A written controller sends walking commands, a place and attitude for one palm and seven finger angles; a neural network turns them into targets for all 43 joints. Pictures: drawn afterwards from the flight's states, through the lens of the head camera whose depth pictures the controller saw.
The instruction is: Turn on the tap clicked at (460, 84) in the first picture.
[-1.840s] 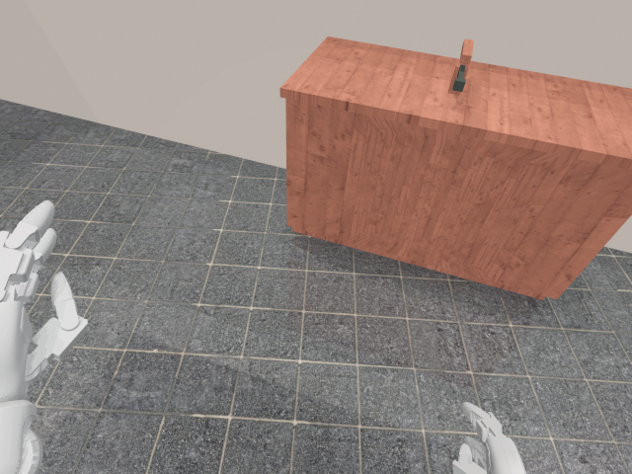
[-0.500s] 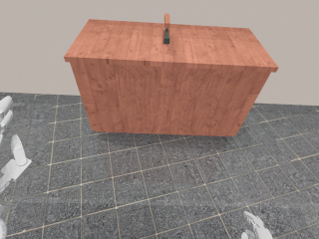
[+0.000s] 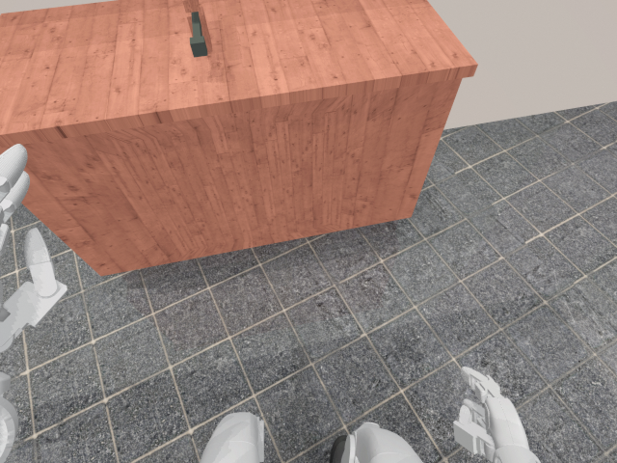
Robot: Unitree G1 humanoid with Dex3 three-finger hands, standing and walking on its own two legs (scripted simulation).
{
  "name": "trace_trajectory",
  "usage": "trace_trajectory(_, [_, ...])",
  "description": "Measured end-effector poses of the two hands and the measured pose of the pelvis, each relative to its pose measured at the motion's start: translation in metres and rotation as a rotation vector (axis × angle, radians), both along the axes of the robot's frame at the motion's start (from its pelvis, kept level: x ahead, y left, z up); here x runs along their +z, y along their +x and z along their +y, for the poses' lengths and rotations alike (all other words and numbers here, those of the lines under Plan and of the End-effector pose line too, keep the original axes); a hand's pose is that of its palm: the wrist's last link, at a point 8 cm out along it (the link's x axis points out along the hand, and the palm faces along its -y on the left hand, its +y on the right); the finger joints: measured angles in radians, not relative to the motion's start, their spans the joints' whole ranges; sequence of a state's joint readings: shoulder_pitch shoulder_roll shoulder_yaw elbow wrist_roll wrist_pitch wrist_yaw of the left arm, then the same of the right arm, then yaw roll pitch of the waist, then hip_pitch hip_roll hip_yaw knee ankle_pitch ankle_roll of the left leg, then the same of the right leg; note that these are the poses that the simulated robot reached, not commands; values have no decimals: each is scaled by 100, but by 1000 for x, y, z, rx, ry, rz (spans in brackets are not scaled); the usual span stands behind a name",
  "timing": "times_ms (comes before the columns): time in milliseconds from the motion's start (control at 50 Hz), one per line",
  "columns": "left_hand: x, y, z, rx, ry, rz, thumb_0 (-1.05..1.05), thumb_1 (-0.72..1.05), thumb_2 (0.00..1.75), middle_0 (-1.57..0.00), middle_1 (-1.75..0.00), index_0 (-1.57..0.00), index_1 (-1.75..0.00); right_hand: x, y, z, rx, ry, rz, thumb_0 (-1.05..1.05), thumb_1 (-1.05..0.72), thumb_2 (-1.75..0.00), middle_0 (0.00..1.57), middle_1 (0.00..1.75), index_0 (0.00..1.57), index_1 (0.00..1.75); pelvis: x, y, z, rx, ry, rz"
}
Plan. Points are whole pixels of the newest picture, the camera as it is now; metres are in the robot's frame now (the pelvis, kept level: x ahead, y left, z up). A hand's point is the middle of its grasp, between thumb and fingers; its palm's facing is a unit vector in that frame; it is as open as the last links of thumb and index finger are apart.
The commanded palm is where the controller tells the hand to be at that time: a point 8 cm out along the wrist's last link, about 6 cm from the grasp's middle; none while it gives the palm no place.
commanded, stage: take the last steps up to it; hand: left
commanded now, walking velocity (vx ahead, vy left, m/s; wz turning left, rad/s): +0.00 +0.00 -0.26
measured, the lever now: (198, 46) +0.83 +0.27 +0.04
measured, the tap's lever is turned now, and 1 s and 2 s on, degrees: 0 0 0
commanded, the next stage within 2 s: come to a stop and stand still in 1.56 s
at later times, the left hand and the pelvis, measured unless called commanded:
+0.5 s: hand (97, 171) +0.36 +0.23 +0.19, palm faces +0.33 -0.89 -0.31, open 7.4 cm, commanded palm +0.30 +0.28 +0.20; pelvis +0.12 +0.01 +0.02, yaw -5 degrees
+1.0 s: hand (193, 88) +0.46 +0.15 +0.21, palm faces +0.29 -0.85 -0.44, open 7.4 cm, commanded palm +0.41 +0.21 +0.20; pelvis +0.22 -0.05 +0.03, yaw -6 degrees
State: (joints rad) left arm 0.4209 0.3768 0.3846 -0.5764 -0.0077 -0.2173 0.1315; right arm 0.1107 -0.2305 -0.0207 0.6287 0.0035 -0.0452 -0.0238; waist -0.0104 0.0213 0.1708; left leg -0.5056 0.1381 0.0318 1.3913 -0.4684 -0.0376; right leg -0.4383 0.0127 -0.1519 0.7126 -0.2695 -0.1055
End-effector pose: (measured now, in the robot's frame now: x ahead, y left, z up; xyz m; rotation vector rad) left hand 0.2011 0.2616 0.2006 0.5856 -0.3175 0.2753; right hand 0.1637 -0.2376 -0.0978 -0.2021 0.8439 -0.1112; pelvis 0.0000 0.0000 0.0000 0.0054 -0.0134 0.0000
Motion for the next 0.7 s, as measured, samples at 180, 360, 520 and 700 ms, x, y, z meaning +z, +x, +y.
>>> trace_trajectory(180, [57, 36, -9, -112, 141, -116, 1, 88, 90, -22, -30, -22, -30, 39, 24, -28, -118, -57, -59, 1, -91, -89, 20, 30, 20, 30, 19, 44, 0, -55, 18, 30])
trace_trajectory(360, [5, 78, 39, 48, -141, -95, 0, 89, 90, -21, -30, -22, -30, 42, 44, 0, -152, -67, -77, 1, -91, -89, 20, 30, 20, 30, 15, 97, 18, -79, 14, -8])
trace_trajectory(520, [10, 122, 3, -59, -173, -67, 2, 89, 90, -21, -30, -21, -30, 47, 77, 36, -87, 17, -105, 1, -91, -89, 20, 30, 20, 30, 26, 119, 11, -101, -18, -12])
trace_trajectory(700, [32, 169, -34, -48, 32, -62, 1, 89, 90, -21, -30, -21, -30, 18, 109, -3, -135, 100, -94, 1, -90, -89, 21, 30, 21, 30, 15, 155, -29, -123, -26, 4])
